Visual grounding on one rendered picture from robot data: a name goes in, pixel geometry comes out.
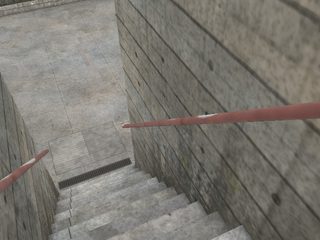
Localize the stairs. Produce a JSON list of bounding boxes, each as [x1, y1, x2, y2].
[[48, 165, 252, 240]]

